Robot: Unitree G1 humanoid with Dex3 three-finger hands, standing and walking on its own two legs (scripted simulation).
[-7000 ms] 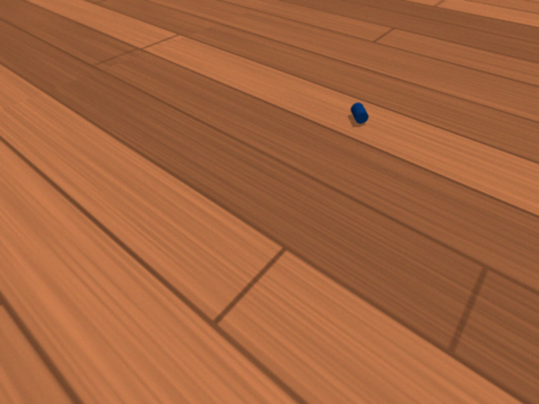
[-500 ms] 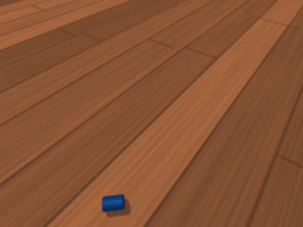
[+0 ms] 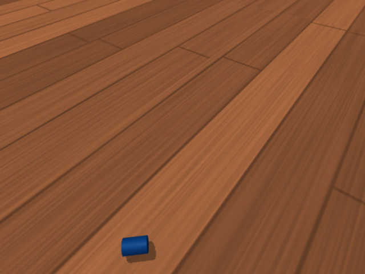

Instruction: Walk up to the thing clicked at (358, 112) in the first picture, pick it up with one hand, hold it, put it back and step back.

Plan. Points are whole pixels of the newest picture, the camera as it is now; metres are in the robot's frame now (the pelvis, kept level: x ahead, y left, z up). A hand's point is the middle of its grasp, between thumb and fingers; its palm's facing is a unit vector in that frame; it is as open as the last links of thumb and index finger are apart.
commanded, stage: walk up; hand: left
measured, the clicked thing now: (135, 245) +0.42 +0.26 -0.74
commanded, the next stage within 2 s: stand in 0.06 s
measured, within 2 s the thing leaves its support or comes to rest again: neither
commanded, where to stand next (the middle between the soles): +0.07 -0.01 m, yaw +4 degrees
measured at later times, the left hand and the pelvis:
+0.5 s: hand out of the picture +0.07 +0.24 -0.15, palm faces +0.00 -0.94 -0.35, open 7.4 cm; pelvis -0.02 -0.01 +0.00, yaw +2 degrees
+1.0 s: hand out of the picture +0.03 +0.24 -0.15, palm faces +0.01 -0.94 -0.35, open 7.4 cm; pelvis -0.03 -0.02 +0.00, yaw +2 degrees
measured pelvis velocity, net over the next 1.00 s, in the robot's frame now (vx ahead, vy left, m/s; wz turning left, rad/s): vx -0.03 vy -0.02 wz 0.04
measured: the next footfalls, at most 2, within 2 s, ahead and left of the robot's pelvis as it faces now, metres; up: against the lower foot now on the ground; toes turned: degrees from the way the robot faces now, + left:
none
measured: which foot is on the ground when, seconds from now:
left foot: down 0.00-1.00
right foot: down 0.00-1.00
